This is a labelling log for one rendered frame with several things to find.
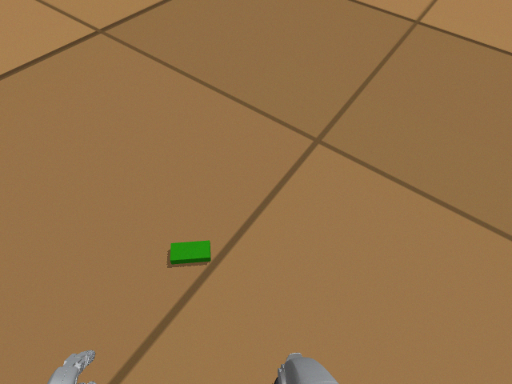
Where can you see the left robot hand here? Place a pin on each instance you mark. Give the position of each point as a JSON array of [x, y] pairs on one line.
[[72, 367]]

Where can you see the small box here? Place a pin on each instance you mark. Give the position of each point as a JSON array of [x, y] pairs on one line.
[[188, 252]]

